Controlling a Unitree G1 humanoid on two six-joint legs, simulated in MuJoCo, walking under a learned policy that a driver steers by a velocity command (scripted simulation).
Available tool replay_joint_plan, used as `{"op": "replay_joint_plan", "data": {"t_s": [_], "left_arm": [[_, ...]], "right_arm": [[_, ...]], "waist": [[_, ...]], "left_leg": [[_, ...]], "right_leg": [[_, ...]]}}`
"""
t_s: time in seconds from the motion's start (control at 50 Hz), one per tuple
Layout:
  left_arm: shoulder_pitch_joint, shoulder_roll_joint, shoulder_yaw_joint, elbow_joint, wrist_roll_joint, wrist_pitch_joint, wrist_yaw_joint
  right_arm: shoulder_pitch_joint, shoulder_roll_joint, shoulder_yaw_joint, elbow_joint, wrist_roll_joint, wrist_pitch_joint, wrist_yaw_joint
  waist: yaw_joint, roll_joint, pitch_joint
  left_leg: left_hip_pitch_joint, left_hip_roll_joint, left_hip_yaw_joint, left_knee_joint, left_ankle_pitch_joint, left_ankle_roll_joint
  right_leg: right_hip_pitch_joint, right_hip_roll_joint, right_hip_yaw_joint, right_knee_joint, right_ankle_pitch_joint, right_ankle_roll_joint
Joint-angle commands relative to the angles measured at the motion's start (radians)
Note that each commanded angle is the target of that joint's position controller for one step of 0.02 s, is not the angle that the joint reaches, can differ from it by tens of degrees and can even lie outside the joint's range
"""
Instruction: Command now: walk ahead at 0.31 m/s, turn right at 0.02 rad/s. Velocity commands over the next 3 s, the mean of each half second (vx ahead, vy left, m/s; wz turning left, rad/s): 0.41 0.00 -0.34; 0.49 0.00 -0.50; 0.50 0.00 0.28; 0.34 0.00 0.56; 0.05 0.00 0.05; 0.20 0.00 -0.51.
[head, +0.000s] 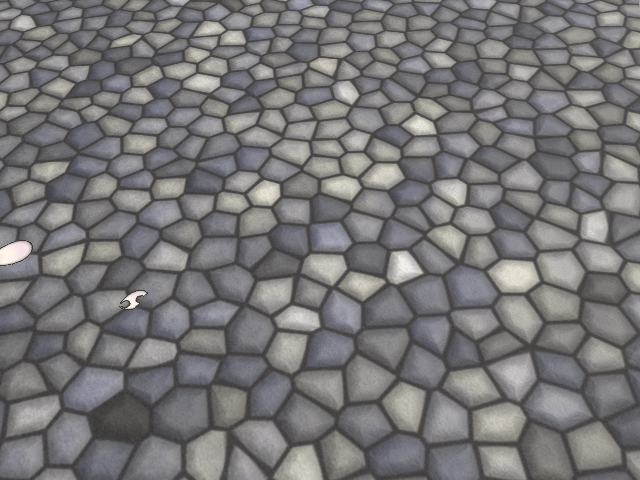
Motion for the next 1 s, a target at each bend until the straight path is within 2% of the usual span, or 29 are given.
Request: {"op": "replay_joint_plan", "data": {"t_s": [0.02, 0.06, 0.1, 0.12, 0.14, 0.16, 0.18, 0.2, 0.24, 0.26, 0.34, 0.42, 0.48, 0.5, 0.54, 0.56, 0.58, 0.6, 0.62, 0.64, 0.66, 0.68, 0.7, 0.72, 0.78, 0.84, 0.9, 0.94, 1.0], "left_arm": [[-0.013, 0.22, 0.047, -0.047, -0.009, -0.015, -0.005], [-0.006, 0.233, 0.049, -0.044, -0.02, -0.01, -0.012], [-0.008, 0.188, 0.034, -0.045, -0.021, -0.009, -0.015], [-0.033, 0.122, 0.014, -0.054, -0.012, -0.016, -0.02], [-0.06, 0.017, -0.015, -0.085, 0.0, -0.028, -0.024], [-0.069, 0.073, 0.0, -0.126, -0.025, -0.042, -0.016], [-0.054, 0.154, 0.024, -0.112, -0.037, -0.042, -0.014], [-0.029, 0.167, 0.034, -0.094, -0.038, -0.038, -0.018], [-0.026, 0.14, 0.036, -0.079, -0.022, -0.028, -0.021], [-0.035, 0.117, 0.032, -0.082, -0.018, -0.026, -0.026], [-0.087, 0.069, 0.017, -0.119, -0.017, -0.02, -0.043], [-0.213, 0.041, -0.004, -0.187, -0.006, -0.02, -0.068], [-0.269, 0.052, -0.005, -0.231, -0.009, -0.018, -0.087], [-0.273, 0.063, -0.001, -0.243, -0.01, -0.017, -0.092], [-0.224, 0.104, 0.019, -0.251, -0.01, -0.012, -0.094], [-0.119, 0.142, 0.041, -0.232, -0.013, -0.007, -0.091], [0.04, 0.195, 0.073, -0.192, -0.016, 0.0, -0.079], [0.182, 0.268, 0.101, -0.161, -0.018, 0.016, -0.054], [0.112, 0.352, 0.107, -0.193, -0.026, 0.009, -0.049], [0.126, 0.266, 0.079, -0.214, -0.012, -0.004, -0.055], [0.104, 0.217, 0.064, -0.197, -0.002, -0.018, -0.057], [0.045, 0.203, 0.057, -0.197, -0.003, -0.03, -0.059], [-0.015, 0.166, 0.047, -0.206, -0.001, -0.034, -0.057], [-0.057, 0.169, 0.045, -0.225, 0.015, -0.036, -0.052], [-0.073, 0.162, 0.045, -0.226, 0.006, -0.044, -0.041], [-0.022, 0.185, 0.051, -0.204, 0.001, -0.042, -0.023], [0.018, 0.182, 0.048, -0.181, -0.005, -0.034, -0.014], [0.065, 0.177, 0.044, -0.154, -0.007, -0.034, -0.013], [0.113, 0.178, 0.041, -0.125, -0.003, -0.03, -0.014]], "right_arm": [[-0.135, -0.037, 0.003, -0.101, 0.005, -0.057, 0.011], [-0.079, -0.06, -0.006, -0.079, 0.016, -0.071, 0.015], [0.029, -0.08, -0.021, -0.036, 0.021, -0.074, 0.007], [0.13, -0.101, -0.03, -0.019, 0.02, -0.073, -0.006], [0.242, -0.167, -0.044, -0.009, -0.003, -0.07, -0.02], [0.27, -0.238, -0.066, 0.013, -0.017, -0.068, -0.008], [0.206, -0.153, -0.043, -0.002, -0.014, -0.082, -0.001], [0.149, -0.091, -0.024, -0.008, -0.005, -0.093, 0.002], [0.093, -0.053, -0.013, -0.005, -0.001, -0.102, 0.007], [0.089, -0.047, -0.012, -0.002, -0.008, -0.105, 0.006], [0.098, -0.059, -0.018, 0.019, -0.02, -0.111, 0.003], [0.123, -0.099, -0.028, 0.042, -0.007, -0.105, -0.005], [0.156, -0.121, -0.035, 0.065, 0.009, -0.094, -0.005], [0.157, -0.129, -0.038, 0.068, 0.012, -0.088, -0.005], [0.153, -0.163, -0.046, 0.065, 0.015, -0.073, -0.01], [0.149, -0.176, -0.048, 0.062, 0.015, -0.062, -0.014], [0.141, -0.176, -0.044, 0.056, 0.017, -0.058, -0.018], [0.168, -0.136, -0.026, 0.037, -0.003, -0.066, -0.02], [0.245, -0.001, 0.017, -0.022, -0.016, -0.094, -0.007], [0.151, -0.101, 0.001, -0.03, 0.014, -0.134, 0.008], [0.057, -0.127, -0.006, -0.064, 0.048, -0.149, 0.015], [0.044, -0.109, 0.0, -0.07, 0.035, -0.156, 0.008], [0.034, -0.108, -0.006, -0.056, 0.001, -0.152, -0.002], [0.072, -0.108, -0.009, -0.057, -0.005, -0.142, -0.001], [0.087, -0.091, -0.008, -0.055, -0.022, -0.109, 0.0], [-0.034, -0.059, 0.004, -0.097, -0.029, -0.103, -0.002], [-0.134, -0.028, 0.019, -0.116, -0.02, -0.115, 0.011], [-0.182, -0.029, 0.023, -0.123, -0.008, -0.126, 0.025], [-0.225, -0.054, 0.018, -0.14, -0.001, -0.134, 0.043]], "waist": [[0.018, -0.194, 0.037], [-0.019, -0.176, 0.032], [-0.081, -0.143, 0.002], [-0.137, -0.117, -0.049], [-0.182, 0.082, -0.134], [-0.175, 0.224, -0.104], [-0.149, 0.151, -0.022], [-0.119, 0.162, 0.037], [-0.093, 0.134, 0.089], [-0.09, 0.109, 0.094], [-0.089, 0.07, 0.087], [-0.12, 0.045, 0.121], [-0.119, 0.032, 0.131], [-0.107, 0.035, 0.12], [-0.057, 0.071, 0.042], [0.005, 0.082, -0.03], [0.094, 0.065, -0.12], [0.141, -0.054, -0.211], [0.009, -0.31, -0.336], [0.081, -0.165, -0.4], [0.081, -0.121, -0.244], [0.023, -0.023, -0.124], [-0.011, 0.007, -0.08], [-0.055, -0.051, -0.07], [-0.079, -0.054, -0.035], [-0.041, -0.053, 0.011], [0.007, -0.083, 0.009], [0.036, -0.093, 0.009], [0.056, -0.105, 0.025]], "left_leg": [[0.011, -0.013, 0.063, -0.218, -0.012, 0.005], [0.149, -0.031, 0.077, -0.363, 0.088, 0.027], [0.383, -0.021, 0.072, -0.483, 0.198, 0.058], [0.556, 0.062, -0.003, -0.483, 0.17, 0.081], [0.735, 0.272, -0.252, -0.523, 0.034, 0.147], [0.631, 0.429, -0.504, -0.623, -0.184, 0.264], [0.567, 0.399, -0.484, -0.653, -0.294, 0.276], [0.538, 0.342, -0.393, -0.671, -0.257, 0.239], [0.491, 0.291, -0.226, -0.7, -0.035, 0.204], [0.46, 0.266, -0.151, -0.709, 0.073, 0.192], [0.414, 0.237, 0.03, -0.726, 0.312, 0.206], [0.367, 0.241, 0.152, -0.744, 0.369, 0.202], [0.438, 0.271, 0.196, -0.711, 0.452, 0.19], [0.469, 0.278, 0.212, -0.673, 0.562, 0.182], [0.518, 0.281, 0.243, -0.52, 0.956, 0.162], [0.512, 0.27, 0.258, -0.364, 1.096, 0.148], [0.41, 0.239, 0.28, -0.149, 1.081, 0.118], [0.153, 0.194, 0.271, 0.162, 0.689, 0.075], [-0.242, -0.036, 0.16, 0.553, -0.188, 0.013], [-0.323, -0.012, -0.066, 0.614, -0.197, 0.042], [-0.379, 0.028, -0.051, 0.585, -0.12, 0.065], [-0.348, 0.075, -0.044, 0.477, -0.038, 0.074], [-0.283, 0.109, -0.04, 0.385, 0.006, 0.074], [-0.22, 0.122, -0.052, 0.358, 0.039, 0.063], [-0.163, 0.125, -0.026, 0.252, 0.084, 0.02], [-0.197, 0.099, -0.008, 0.05, 0.265, -0.015], [-0.121, 0.054, 0.01, -0.184, 0.454, -0.017], [-0.087, 0.042, 0.016, -0.251, 0.526, -0.007], [-0.15, 0.045, 0.014, -0.312, 0.461, 0.039]], "right_leg": [[-0.006, -0.19, 0.238, -0.172, -0.111, -0.195], [-0.068, -0.192, 0.257, -0.149, -0.12, -0.199], [-0.18, -0.157, 0.254, -0.079, -0.125, -0.157], [-0.293, -0.104, 0.218, 0.036, -0.165, -0.105], [-0.477, 0.007, 0.091, 0.344, -0.264, -0.029], [-0.602, 0.016, 0.051, 0.548, -0.372, -0.02], [-0.643, -0.041, 0.105, 0.68, -0.321, -0.031], [-0.672, -0.052, 0.111, 0.721, -0.236, -0.037], [-0.687, -0.081, 0.109, 0.737, -0.101, -0.029], [-0.668, -0.087, 0.102, 0.741, -0.04, -0.024], [-0.647, -0.09, 0.065, 0.635, 0.113, 0.017], [-0.556, -0.085, -0.021, 0.409, 0.243, 0.012], [-0.533, -0.072, -0.053, 0.319, 0.211, -0.032], [-0.512, -0.055, -0.07, 0.3, 0.177, -0.052], [-0.388, 0.015, -0.129, 0.3, 0.084, -0.098], [-0.25, 0.06, -0.152, 0.299, 0.049, -0.125], [-0.001, 0.096, -0.145, 0.253, 0.086, -0.164], [0.307, -0.022, 0.068, 0.237, 0.051, -0.216], [0.568, -0.293, 0.698, 0.067, -0.207, -0.423], [0.563, -0.321, 0.816, -0.058, -0.302, -0.403], [0.448, -0.29, 0.663, -0.071, -0.242, -0.348], [0.272, -0.244, 0.539, -0.074, -0.106, -0.315], [0.158, -0.194, 0.435, -0.076, 0.024, -0.282], [0.062, -0.181, 0.414, -0.098, 0.081, -0.296], [-0.08, -0.141, 0.322, -0.143, 0.189, -0.303], [-0.125, -0.095, 0.258, -0.145, 0.218, -0.273], [-0.132, -0.06, 0.211, -0.124, 0.161, -0.223], [-0.101, -0.087, 0.224, -0.118, 0.128, -0.218], [0.05, -0.154, 0.262, -0.057, 0.176, -0.212]]}}
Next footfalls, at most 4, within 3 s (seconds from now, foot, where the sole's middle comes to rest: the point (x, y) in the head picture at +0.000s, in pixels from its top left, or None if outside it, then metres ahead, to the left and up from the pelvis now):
0.12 left None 0.08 0.14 -0.79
0.58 right None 0.36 -0.17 -0.79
1.10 left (417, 389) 0.71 -0.12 -0.79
1.60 right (536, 327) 0.88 -0.42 -0.79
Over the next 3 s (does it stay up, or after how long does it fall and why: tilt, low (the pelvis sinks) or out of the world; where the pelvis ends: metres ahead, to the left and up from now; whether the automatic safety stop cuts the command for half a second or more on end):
stays up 1.05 -0.31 0.00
